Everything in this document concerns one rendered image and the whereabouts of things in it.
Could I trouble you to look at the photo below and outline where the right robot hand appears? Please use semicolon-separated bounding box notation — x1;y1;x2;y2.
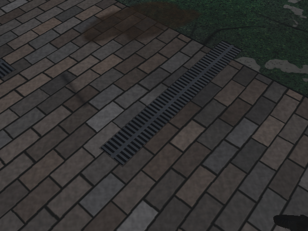
273;215;308;231

